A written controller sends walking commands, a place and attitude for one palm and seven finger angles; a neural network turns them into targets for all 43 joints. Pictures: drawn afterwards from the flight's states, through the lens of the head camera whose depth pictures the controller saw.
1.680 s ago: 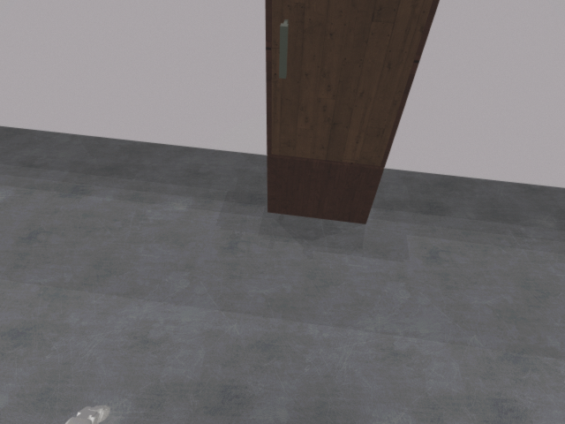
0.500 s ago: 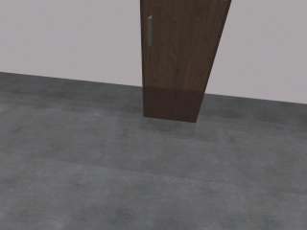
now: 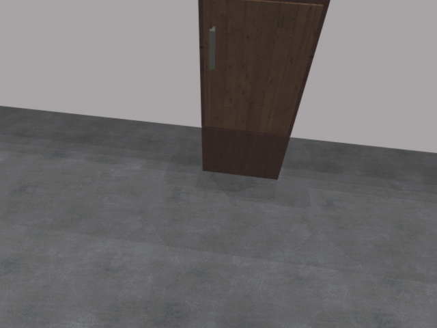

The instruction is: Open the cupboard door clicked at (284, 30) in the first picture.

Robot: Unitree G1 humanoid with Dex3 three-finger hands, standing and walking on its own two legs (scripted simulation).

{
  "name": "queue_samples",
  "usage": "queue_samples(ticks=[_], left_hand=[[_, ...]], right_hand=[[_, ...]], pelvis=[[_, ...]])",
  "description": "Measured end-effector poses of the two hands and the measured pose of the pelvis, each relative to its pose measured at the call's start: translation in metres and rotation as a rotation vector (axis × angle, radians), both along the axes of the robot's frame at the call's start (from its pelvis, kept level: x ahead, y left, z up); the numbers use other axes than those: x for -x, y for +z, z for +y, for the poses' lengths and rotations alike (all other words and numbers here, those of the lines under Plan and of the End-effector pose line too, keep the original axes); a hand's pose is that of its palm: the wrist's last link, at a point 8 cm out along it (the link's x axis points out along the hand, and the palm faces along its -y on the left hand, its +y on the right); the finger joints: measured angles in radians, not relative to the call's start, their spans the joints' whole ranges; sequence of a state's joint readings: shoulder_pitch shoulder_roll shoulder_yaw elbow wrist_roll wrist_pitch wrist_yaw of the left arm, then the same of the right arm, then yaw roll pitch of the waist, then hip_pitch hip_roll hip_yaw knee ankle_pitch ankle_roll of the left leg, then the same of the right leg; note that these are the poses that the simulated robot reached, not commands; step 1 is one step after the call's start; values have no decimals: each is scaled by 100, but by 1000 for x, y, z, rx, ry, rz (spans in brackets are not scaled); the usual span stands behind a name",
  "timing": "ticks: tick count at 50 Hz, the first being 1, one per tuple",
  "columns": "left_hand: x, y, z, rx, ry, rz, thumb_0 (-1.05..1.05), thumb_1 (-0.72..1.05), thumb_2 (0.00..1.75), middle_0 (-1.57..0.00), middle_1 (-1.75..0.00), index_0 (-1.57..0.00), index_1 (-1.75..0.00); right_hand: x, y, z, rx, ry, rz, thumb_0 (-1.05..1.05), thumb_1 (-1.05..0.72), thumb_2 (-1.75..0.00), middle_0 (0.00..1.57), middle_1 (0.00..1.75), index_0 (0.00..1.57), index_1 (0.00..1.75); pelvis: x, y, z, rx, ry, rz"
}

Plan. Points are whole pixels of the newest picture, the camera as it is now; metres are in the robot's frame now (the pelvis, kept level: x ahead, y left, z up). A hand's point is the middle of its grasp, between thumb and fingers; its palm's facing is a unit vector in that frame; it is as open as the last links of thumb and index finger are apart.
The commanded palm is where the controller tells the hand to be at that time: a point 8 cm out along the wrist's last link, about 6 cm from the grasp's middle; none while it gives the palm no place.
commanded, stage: walk to a spot facing it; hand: left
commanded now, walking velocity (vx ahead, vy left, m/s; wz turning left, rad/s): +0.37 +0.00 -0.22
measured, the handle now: (212, 47) +1.10 +0.09 +0.03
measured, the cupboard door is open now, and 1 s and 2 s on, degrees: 0 0 0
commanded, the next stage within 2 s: take the last steps up to it in 0.42 s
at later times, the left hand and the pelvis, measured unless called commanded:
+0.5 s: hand (158, 299) +0.23 +0.15 -0.19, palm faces -0.09 -0.97 -0.24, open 7.3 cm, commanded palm none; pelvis +0.14 -0.04 -0.03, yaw -7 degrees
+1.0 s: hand (164, 249) +0.35 +0.16 -0.19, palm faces -0.07 -0.99 -0.13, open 7.4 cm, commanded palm none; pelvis +0.32 -0.01 +0.00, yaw -7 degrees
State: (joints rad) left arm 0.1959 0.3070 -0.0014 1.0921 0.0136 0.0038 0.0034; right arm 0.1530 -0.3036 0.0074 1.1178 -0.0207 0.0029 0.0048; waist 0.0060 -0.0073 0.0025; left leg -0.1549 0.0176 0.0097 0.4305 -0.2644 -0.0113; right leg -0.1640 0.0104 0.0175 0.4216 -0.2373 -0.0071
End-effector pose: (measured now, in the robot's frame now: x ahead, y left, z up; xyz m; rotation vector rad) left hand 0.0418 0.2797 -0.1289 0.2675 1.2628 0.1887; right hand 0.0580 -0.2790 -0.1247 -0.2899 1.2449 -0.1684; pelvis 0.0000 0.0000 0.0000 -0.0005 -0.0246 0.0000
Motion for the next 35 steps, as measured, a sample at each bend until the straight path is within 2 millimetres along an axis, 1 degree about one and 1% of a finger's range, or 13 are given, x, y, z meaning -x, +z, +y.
queue_samples(ticks=[8, 10, 11, 12, 14, 18, 20, 22, 24, 26, 30, 33, 35], left_hand=[[22, -31, -26, 117, 36, 135, 1, 90, 90, -20, -30, -20, -30], [20, -35, -32, 132, 23, 185, 1, 90, 90, -20, -30, -20, -30], [15, -35, -35, 136, 12, 204, 1, 90, 90, -20, -30, -20, -30], [7, -35, -38, 139, -1, 215, 1, 90, 90, -20, -30, -20, -30], [-18, -32, -46, 144, -24, 211, 1, 90, 90, -20, -30, -20, -30], [-88, -27, -61, 132, -73, 132, 2, 92, 90, -20, -30, -20, -30], [-124, -27, -66, 112, -96, 77, 2, 93, 90, -20, -30, -20, -30], [-156, -32, -70, 86, -110, 6, 2, 93, 90, -20, -30, -20, -30], [-175, -32, -74, 72, -101, -40, 2, 93, 90, -20, -30, -20, -30], [-186, -28, -79, 68, -97, -46, 1, 92, 90, -20, -30, -20, -30], [-198, -22, -91, 84, -113, 1, 1, 92, 90, -19, -30, -19, -30], [-206, -22, -101, 122, -116, 29, 1, 91, 90, -20, -30, -20, -30], [-211, -25, -102, 143, -102, 41, 1, 92, 90, -20, -30, -20, -30]], right_hand=[[24, -21, 40, -62, -86, 80, 1, -91, -90, 20, 30, 20, 30], [33, -25, 49, -77, -133, 93, 1, -91, -90, 20, 30, 20, 30], [39, -25, 54, -84, -160, 102, 1, -91, -90, 20, 30, 20, 30], [45, -25, 59, -93, -186, 118, 1, -91, -90, 20, 30, 20, 30], [61, -24, 67, -113, -231, 172, 1, -91, -90, 20, 30, 20, 30], [88, -22, 77, -157, -303, 321, 1, -91, -90, 20, 30, 20, 30], [94, -25, 76, -176, -333, 386, 1, -91, -90, 20, 30, 20, 30], [93, -32, 70, -193, -352, 434, 1, -91, -90, 20, 30, 20, 30], [77, -35, 60, -193, -354, 441, 1, -91, -90, 20, 30, 20, 30], [46, -36, 46, -180, -342, 393, 1, -91, -90, 20, 30, 20, 30], [-40, -31, 22, -144, -310, 200, 1, -91, -90, 20, 30, 19, 30], [-104, -23, 14, -132, -280, 63, 1, -92, -90, 19, 30, 19, 30], [-142, -17, 11, -115, -255, 1, 1, -93, -90, 19, 30, 19, 30]], pelvis=[[-37, -13, 11, 8, -38, 12], [-48, -16, 12, -2, -66, 13], [-54, -16, 11, -5, -77, 12], [-59, -15, 10, -7, -84, 11], [-71, -12, 6, -7, -93, 11], [-98, -12, -6, 1, -119, 13], [-113, -17, -16, 6, -132, 8], [-127, -28, -28, -3, -133, 0], [-138, -29, -35, 4, -130, -11], [-149, -25, -39, 8, -132, -14], [-173, -12, -41, 12, -137, 0], [-192, -7, -39, 17, -138, 9], [-206, -6, -37, 24, -135, 10]])
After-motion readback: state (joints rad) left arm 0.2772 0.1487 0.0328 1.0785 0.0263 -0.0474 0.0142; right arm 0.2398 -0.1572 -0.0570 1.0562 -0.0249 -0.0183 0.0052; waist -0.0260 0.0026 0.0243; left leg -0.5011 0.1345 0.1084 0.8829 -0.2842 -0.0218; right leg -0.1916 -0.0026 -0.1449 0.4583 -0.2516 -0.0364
